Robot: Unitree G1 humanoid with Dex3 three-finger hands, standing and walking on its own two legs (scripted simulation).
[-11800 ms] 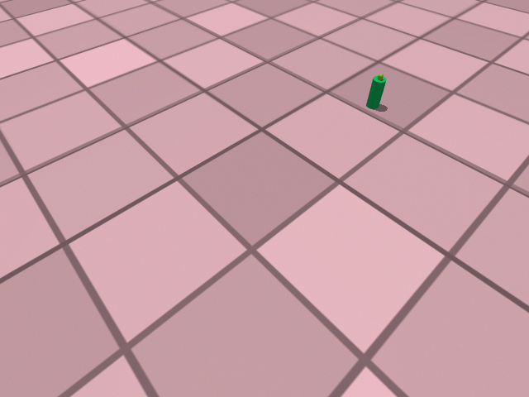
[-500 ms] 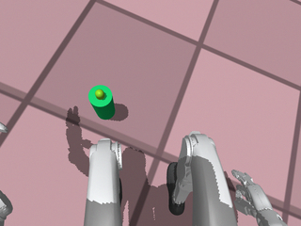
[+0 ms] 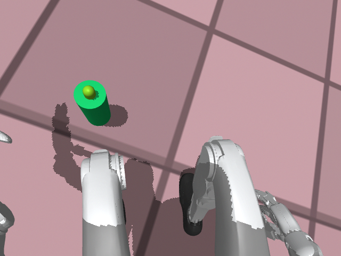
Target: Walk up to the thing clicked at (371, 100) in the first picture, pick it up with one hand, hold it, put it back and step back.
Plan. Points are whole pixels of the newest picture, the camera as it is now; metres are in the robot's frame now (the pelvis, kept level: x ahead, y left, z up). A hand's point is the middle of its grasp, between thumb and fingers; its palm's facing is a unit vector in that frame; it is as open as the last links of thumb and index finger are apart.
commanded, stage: approach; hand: left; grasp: from the side
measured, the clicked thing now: (94, 104) +0.49 +0.18 -0.24
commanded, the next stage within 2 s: close in in 0.20 s
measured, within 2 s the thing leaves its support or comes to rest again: neither
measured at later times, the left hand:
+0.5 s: hand (73, 116) +0.44 +0.23 -0.21, palm faces -0.02 -1.00 +0.05, open 17.6 cm
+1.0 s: hand (90, 116) +0.45 +0.19 -0.23, palm faces +0.01 -1.00 -0.02, open 17.6 cm
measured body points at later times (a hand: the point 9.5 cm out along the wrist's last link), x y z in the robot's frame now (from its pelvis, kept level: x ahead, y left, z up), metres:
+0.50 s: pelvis -0.01 +0.01 -0.06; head +0.23 +0.14 +0.29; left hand +0.44 +0.28 -0.21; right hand +0.12 -0.26 -0.11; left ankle +0.08 +0.12 -0.32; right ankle +0.13 -0.13 -0.32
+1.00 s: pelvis -0.02 +0.02 -0.07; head +0.23 +0.16 +0.28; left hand +0.44 +0.24 -0.23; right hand +0.08 -0.25 -0.11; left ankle +0.08 +0.12 -0.32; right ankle +0.13 -0.13 -0.32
